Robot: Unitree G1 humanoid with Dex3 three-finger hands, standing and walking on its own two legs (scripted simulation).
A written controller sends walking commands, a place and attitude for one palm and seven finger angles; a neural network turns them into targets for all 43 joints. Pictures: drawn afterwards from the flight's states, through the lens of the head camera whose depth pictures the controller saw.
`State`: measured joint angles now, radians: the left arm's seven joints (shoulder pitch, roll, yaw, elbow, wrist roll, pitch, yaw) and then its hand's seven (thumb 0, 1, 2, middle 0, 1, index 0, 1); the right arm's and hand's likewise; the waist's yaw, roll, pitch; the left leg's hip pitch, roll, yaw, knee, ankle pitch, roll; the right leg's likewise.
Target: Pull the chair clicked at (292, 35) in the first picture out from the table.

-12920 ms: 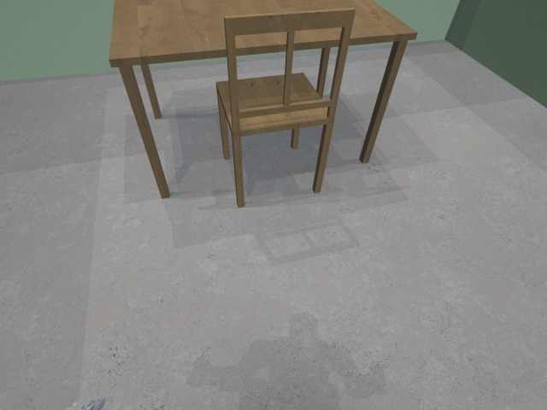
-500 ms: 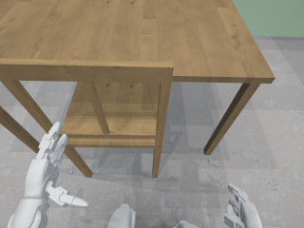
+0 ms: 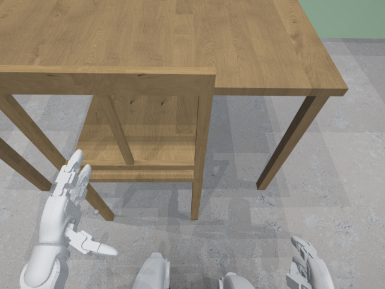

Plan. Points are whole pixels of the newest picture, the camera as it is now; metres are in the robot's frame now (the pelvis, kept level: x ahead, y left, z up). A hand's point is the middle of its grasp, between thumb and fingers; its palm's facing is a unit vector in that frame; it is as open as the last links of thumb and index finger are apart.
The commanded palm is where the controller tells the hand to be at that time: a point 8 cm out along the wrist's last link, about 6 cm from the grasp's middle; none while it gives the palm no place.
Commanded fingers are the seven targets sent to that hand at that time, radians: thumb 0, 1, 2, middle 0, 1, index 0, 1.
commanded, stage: aim the fingers beside a spindle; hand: left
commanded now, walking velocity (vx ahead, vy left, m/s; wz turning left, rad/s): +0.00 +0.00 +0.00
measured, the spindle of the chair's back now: (119, 134) +0.46 +0.20 +0.01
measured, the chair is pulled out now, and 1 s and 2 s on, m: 0.00 0.00 0.00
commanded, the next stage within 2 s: push the fingers through the gap in 1.40 s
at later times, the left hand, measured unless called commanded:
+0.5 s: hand (111, 205) +0.28 +0.18 +0.02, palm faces +0.02 -1.00 -0.03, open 16.9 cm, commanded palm +0.26 +0.23 +0.02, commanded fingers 0.00 -0.50 0.30 -0.06 -0.08 -0.06 -0.08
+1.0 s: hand (116, 195) +0.30 +0.17 +0.00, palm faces +0.04 -1.00 -0.04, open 16.9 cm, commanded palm +0.28 +0.23 +0.01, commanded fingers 0.00 -0.50 0.30 -0.06 -0.08 -0.06 -0.08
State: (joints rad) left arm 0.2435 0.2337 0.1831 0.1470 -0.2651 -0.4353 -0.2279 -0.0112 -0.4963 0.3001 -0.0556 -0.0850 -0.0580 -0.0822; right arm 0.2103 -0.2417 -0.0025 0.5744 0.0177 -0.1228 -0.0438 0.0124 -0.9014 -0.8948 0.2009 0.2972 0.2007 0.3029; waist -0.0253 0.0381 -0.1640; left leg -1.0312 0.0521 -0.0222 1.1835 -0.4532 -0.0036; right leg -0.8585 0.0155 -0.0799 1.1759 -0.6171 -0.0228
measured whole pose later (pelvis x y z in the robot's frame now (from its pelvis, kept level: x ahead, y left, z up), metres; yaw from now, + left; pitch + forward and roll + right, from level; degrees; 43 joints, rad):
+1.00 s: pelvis +0.00 +0.01 -0.02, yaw -1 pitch +21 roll -3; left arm 0.07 0.21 0.13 0.25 -0.19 -0.45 -0.09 -0.01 -0.50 0.30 -0.06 -0.09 -0.06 -0.08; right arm 0.20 -0.23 0.01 0.55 0.00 -0.01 -0.01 0.01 -0.90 -0.89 0.20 0.30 0.20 0.30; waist -0.04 0.03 -0.18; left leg -1.17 0.06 -0.01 1.28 -0.49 0.01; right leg -1.00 0.02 -0.06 1.28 -0.65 -0.02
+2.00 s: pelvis -0.01 +0.01 -0.02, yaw -1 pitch +22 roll -3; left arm -0.13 0.24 0.18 0.44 -0.19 -0.44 -0.11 -0.01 -0.50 0.30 -0.06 -0.09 -0.06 -0.08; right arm 0.22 -0.24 0.01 0.58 0.01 0.00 -0.02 0.01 -0.90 -0.89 0.20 0.30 0.20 0.30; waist -0.05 0.03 -0.18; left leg -1.18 0.06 -0.01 1.28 -0.48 0.01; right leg -1.01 0.02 -0.06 1.27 -0.64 -0.01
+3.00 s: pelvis -0.01 +0.01 -0.02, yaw -2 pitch +24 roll -3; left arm -0.43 0.27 0.25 0.73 -0.14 -0.49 -0.07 -0.01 -0.50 0.30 -0.06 -0.09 -0.06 -0.08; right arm 0.27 -0.24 0.00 0.62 -0.01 0.07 0.01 0.01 -0.90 -0.89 0.20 0.30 0.20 0.30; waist -0.09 0.04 -0.17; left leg -1.22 0.06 0.00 1.27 -0.47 0.02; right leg -1.06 0.02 -0.05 1.27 -0.62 0.00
